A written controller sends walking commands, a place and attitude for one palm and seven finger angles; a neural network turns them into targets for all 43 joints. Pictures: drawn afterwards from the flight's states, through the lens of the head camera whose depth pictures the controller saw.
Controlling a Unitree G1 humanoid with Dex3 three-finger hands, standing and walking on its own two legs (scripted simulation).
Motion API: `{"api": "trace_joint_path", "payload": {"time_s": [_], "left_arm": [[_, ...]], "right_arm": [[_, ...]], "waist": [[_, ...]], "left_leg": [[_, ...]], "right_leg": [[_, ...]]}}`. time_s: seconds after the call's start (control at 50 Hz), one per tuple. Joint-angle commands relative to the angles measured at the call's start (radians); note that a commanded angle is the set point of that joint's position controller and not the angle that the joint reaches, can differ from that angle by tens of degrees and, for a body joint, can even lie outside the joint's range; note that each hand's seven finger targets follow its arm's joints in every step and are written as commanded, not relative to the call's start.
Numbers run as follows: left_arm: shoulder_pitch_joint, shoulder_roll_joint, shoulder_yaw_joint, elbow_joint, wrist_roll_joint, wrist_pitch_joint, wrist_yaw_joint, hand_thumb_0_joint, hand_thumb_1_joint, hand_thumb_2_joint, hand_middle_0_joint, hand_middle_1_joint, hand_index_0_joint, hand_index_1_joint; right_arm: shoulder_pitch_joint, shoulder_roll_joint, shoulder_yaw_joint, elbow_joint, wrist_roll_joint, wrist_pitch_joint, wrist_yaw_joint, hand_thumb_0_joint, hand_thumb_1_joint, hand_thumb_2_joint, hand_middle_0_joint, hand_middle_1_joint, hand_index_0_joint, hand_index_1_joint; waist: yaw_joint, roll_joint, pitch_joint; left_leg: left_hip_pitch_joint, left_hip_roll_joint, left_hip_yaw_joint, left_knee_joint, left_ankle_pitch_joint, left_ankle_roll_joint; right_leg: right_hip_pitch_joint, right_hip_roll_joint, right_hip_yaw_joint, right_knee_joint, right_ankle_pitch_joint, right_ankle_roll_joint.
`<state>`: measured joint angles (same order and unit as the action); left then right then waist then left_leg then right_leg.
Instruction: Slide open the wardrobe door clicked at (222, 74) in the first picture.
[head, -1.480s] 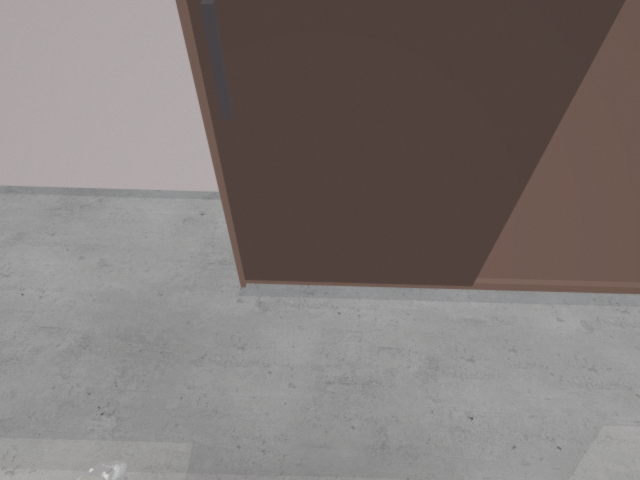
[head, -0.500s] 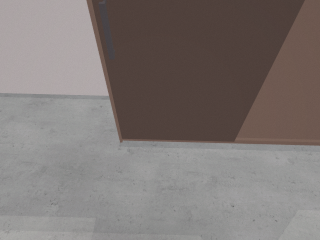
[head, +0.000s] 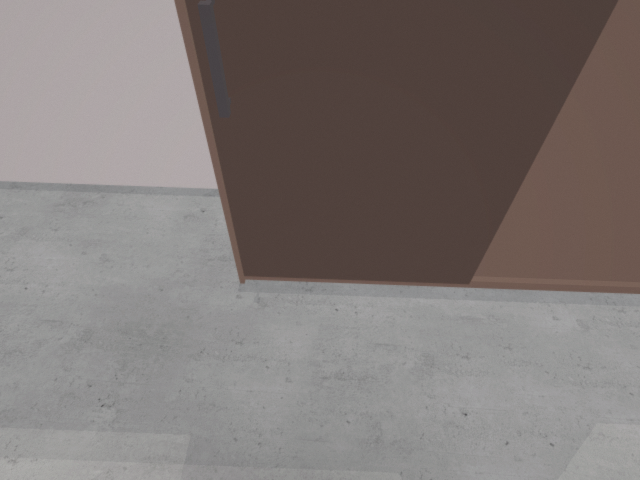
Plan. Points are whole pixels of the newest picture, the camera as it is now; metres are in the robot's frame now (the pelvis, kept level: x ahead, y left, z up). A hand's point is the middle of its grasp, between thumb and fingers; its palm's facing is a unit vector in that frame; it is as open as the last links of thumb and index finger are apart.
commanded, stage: take the last steps up to it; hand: left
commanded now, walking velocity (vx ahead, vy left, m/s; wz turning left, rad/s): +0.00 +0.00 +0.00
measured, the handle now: (218, 60) +0.89 +0.28 +0.11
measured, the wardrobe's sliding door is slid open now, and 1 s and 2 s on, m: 0.00 0.00 0.00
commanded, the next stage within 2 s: come to a stop and stand still in 1.20 s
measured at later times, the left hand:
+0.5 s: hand out of the picture +0.02 +0.25 -0.19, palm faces +0.06 -0.98 -0.17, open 7.4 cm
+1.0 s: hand (204, 344) +0.37 +0.23 -0.18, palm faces +0.07 -0.98 -0.17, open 7.3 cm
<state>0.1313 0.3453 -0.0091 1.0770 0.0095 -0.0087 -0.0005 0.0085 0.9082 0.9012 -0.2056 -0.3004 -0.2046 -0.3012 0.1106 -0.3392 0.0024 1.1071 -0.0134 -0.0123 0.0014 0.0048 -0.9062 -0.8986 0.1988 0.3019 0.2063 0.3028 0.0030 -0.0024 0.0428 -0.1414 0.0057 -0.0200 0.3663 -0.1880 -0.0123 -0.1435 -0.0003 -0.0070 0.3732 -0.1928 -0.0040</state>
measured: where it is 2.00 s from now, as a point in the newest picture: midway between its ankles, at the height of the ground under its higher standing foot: (300, 438)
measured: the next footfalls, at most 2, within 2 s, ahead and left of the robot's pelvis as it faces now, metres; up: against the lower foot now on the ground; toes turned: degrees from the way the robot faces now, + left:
right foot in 0.94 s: +0.38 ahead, -0.02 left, +0.00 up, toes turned -4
left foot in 1.34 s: +0.48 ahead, +0.22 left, +0.00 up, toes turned +12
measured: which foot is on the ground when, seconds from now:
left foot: down 0.00-0.94, up 0.96-1.00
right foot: down 0.00-0.40, up 0.42-0.92, down 0.94-1.00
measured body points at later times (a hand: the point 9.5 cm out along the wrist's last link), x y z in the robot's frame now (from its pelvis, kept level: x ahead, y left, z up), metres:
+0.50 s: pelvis +0.07 +0.07 -0.01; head +0.07 +0.09 +0.44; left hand +0.02 +0.30 -0.18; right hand +0.05 -0.18 -0.15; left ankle +0.05 +0.14 -0.75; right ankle +0.02 -0.08 -0.69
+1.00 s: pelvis +0.26 +0.06 -0.03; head +0.28 +0.06 +0.42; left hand +0.36 +0.29 -0.17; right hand +0.15 -0.14 -0.18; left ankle +0.09 +0.15 -0.68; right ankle +0.34 -0.02 -0.75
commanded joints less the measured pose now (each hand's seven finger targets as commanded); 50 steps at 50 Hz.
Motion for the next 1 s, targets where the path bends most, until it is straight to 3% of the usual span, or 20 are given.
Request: {"api": "trace_joint_path", "payload": {"time_s": [0.0,0.06,0.12,0.18,0.22,0.28,0.34,0.36,0.38,0.4,0.42,0.46,0.52,0.78,0.86,0.88,0.9,0.92,0.94,0.98], "left_arm": [[-0.032,0.204,0.046,-0.061,0.001,-0.022,0.012,0.000,0.900,0.900,-0.200,-0.300,-0.200,-0.300],[-0.037,0.206,0.045,-0.059,0.000,-0.021,0.011,0.000,0.900,0.900,-0.200,-0.300,-0.200,-0.300],[0.056,0.098,0.026,-0.029,0.004,0.002,0.016,0.000,0.900,0.900,-0.200,-0.300,-0.200,-0.300],[0.134,0.146,0.055,-0.035,0.013,0.013,0.011,0.000,0.900,0.900,-0.200,-0.300,-0.200,-0.300],[0.170,0.154,0.073,-0.048,0.016,0.004,0.013,0.000,0.900,0.900,-0.200,-0.300,-0.200,-0.300],[0.170,0.136,0.086,-0.068,0.022,-0.018,0.011,0.000,0.900,0.900,-0.200,-0.300,-0.200,-0.300],[0.147,0.082,0.083,-0.075,0.015,-0.012,0.010,0.000,0.900,0.900,-0.200,-0.300,-0.200,-0.300],[0.154,0.032,0.073,-0.083,0.012,-0.003,0.005,0.000,0.900,0.900,-0.200,-0.300,-0.200,-0.300],[0.144,-0.046,0.059,-0.114,0.007,0.000,-0.002,0.000,0.900,0.900,-0.200,-0.300,-0.200,-0.300],[0.077,-0.041,0.055,-0.148,0.016,-0.008,0.003,0.000,0.900,0.900,-0.200,-0.300,-0.200,-0.300],[0.055,-0.050,0.058,-0.142,0.019,-0.014,0.003,0.000,0.900,0.900,-0.200,-0.300,-0.200,-0.300],[0.088,-0.066,0.062,-0.108,0.020,-0.022,-0.010,0.000,0.900,0.900,-0.200,-0.300,-0.200,-0.300],[0.157,-0.106,0.063,-0.074,0.020,-0.013,-0.015,0.000,0.900,0.900,-0.200,-0.300,-0.200,-0.300],[-0.084,-0.167,0.070,-0.155,0.013,-0.023,-0.015,0.000,0.900,0.900,-0.200,-0.300,-0.200,-0.300],[0.100,-0.134,0.082,-0.114,0.018,-0.037,-0.005,0.000,0.900,0.900,-0.200,-0.300,-0.200,-0.300],[0.246,-0.103,0.094,-0.072,0.021,-0.047,-0.001,0.000,0.900,0.900,-0.200,-0.300,-0.200,-0.300],[0.387,-0.014,0.116,-0.042,0.030,-0.063,0.011,0.000,0.900,0.900,-0.200,-0.300,-0.200,-0.300],[0.454,0.068,0.133,-0.020,0.015,-0.062,0.018,0.000,0.900,0.900,-0.200,-0.300,-0.200,-0.300],[0.373,0.061,0.134,-0.043,0.002,-0.053,0.018,0.000,0.900,0.900,-0.200,-0.300,-0.200,-0.300],[0.207,-0.048,0.100,-0.080,0.007,-0.052,0.023,0.000,0.900,0.900,-0.200,-0.300,-0.200,-0.300]], "right_arm": [[-0.042,-0.206,-0.037,-0.067,0.007,-0.021,-0.013,0.000,-0.900,-0.900,0.200,0.300,0.200,0.300],[-0.040,-0.206,-0.037,-0.065,0.006,-0.021,-0.014,0.000,-0.900,-0.900,0.200,0.300,0.200,0.300],[0.037,-0.075,-0.007,-0.039,-0.005,0.003,-0.005,0.000,-0.900,-0.900,0.200,0.300,0.200,0.300],[0.071,-0.056,-0.012,-0.059,-0.013,0.016,-0.002,0.000,-0.900,-0.900,0.200,0.300,0.200,0.300],[0.077,-0.060,-0.028,-0.088,-0.013,0.011,0.001,0.000,-0.900,-0.900,0.200,0.300,0.200,0.300],[0.104,-0.018,-0.037,-0.114,-0.005,-0.005,0.015,0.000,-0.900,-0.900,0.200,0.300,0.200,0.300],[0.266,0.018,-0.040,-0.078,-0.002,-0.018,0.013,0.000,-0.900,-0.900,0.200,0.300,0.200,0.300],[0.354,-0.022,-0.052,-0.053,-0.005,-0.022,0.004,0.000,-0.900,-0.900,0.200,0.300,0.200,0.300],[0.451,-0.108,-0.078,-0.035,-0.017,-0.025,-0.007,0.000,-0.900,-0.900,0.200,0.300,0.200,0.300],[0.486,-0.109,-0.077,-0.033,-0.012,-0.024,-0.010,0.000,-0.900,-0.900,0.200,0.300,0.200,0.300],[0.456,-0.068,-0.068,-0.034,-0.010,-0.027,-0.017,0.000,-0.900,-0.900,0.200,0.300,0.200,0.300],[0.384,0.010,-0.047,-0.050,-0.005,-0.045,-0.023,0.000,-0.900,-0.900,0.200,0.300,0.200,0.300],[0.384,0.062,-0.037,-0.026,0.003,-0.070,-0.033,0.000,-0.900,-0.900,0.200,0.300,0.200,0.300],[0.515,0.126,-0.045,0.070,-0.008,-0.075,-0.047,0.000,-0.900,-0.900,0.200,0.300,0.200,0.300],[0.472,0.086,-0.053,0.067,-0.003,-0.070,-0.047,0.000,-0.900,-0.900,0.200,0.300,0.200,0.300],[0.441,0.077,-0.056,0.055,0.004,-0.069,-0.045,0.000,-0.900,-0.900,0.200,0.300,0.200,0.300],[0.449,0.110,-0.053,0.027,0.015,-0.072,-0.032,0.000,-0.900,-0.900,0.200,0.300,0.200,0.300],[0.470,0.157,-0.051,-0.003,0.019,-0.078,-0.028,0.000,-0.900,-0.900,0.200,0.300,0.200,0.300],[0.398,0.128,-0.061,-0.014,0.011,-0.066,-0.027,0.000,-0.900,-0.900,0.200,0.300,0.200,0.300],[0.298,0.158,-0.060,-0.044,-0.008,-0.042,-0.014,0.000,-0.900,-0.900,0.200,0.300,0.200,0.300]], "waist": [[0.000,0.009,-0.079],[-0.002,0.008,-0.073],[0.011,-0.022,-0.066],[0.040,-0.176,0.033],[0.046,-0.164,0.065],[0.024,-0.112,0.054],[-0.044,-0.067,0.029],[-0.070,0.091,0.029],[-0.099,0.329,0.038],[-0.103,0.281,0.066],[-0.093,0.176,0.088],[-0.049,0.055,0.100],[-0.011,0.077,0.053],[-0.063,0.083,0.136],[0.032,0.080,0.035],[0.098,0.059,-0.038],[0.140,-0.087,-0.149],[0.113,-0.215,-0.222],[0.107,-0.090,-0.161],[0.040,-0.059,0.044]], "left_leg": [[0.009,0.106,-0.094,-0.051,0.126,0.034],[0.005,0.106,-0.095,-0.059,0.115,0.032],[-0.053,0.066,-0.052,0.000,-0.054,0.015],[-0.252,0.006,0.025,0.184,-0.235,0.007],[-0.331,0.039,0.025,0.333,-0.259,0.014],[-0.309,0.061,0.049,0.314,-0.239,0.016],[0.025,0.020,0.109,0.086,-0.116,0.018],[0.120,0.088,-0.026,-0.003,-0.231,0.046],[0.148,0.298,-0.337,-0.171,-0.409,0.135],[0.106,0.370,-0.470,-0.236,-0.470,0.208],[0.086,0.370,-0.468,-0.238,-0.439,0.228],[0.037,0.304,-0.316,-0.227,-0.256,0.210],[0.054,0.238,-0.150,-0.209,0.043,0.192],[0.156,0.227,-0.014,-0.145,0.433,0.187],[0.148,0.214,0.039,0.110,0.806,0.149],[0.063,0.179,0.066,0.288,0.746,0.118],[-0.179,0.096,0.099,0.592,0.421,0.078],[-0.396,-0.040,0.115,0.935,-0.330,0.042],[-0.425,0.024,0.010,1.012,-0.321,0.059],[-0.451,0.107,-0.008,0.992,-0.182,0.050]], "right_leg": [[0.017,-0.126,0.108,-0.071,0.103,-0.028],[0.016,-0.124,0.107,-0.073,0.089,-0.026],[0.026,-0.142,0.130,-0.095,-0.160,-0.019],[0.021,-0.267,0.304,-0.216,-0.466,-0.096],[0.023,-0.351,0.370,-0.237,-0.464,-0.168],[0.019,-0.345,0.254,-0.178,-0.286,-0.179],[-0.198,-0.231,0.075,-0.025,-0.284,-0.101],[-0.308,-0.138,-0.008,0.154,-0.312,-0.055],[-0.457,-0.013,-0.139,0.454,-0.381,-0.001],[-0.535,-0.027,-0.060,0.631,-0.411,-0.020],[-0.574,-0.068,-0.018,0.748,-0.341,-0.034],[-0.552,-0.120,0.000,0.781,-0.196,-0.024],[-0.501,-0.123,-0.026,0.742,-0.088,0.002],[-0.470,-0.073,-0.108,0.354,-0.005,-0.016],[-0.171,0.008,-0.155,0.234,-0.030,-0.062],[0.033,0.001,-0.137,0.174,0.037,-0.077],[0.296,-0.210,0.130,0.121,0.067,-0.160],[0.399,-0.495,0.553,-0.025,0.185,-0.291],[0.260,-0.483,0.523,-0.097,-0.029,-0.302],[-0.077,-0.405,0.366,-0.178,-0.255,-0.223]]}}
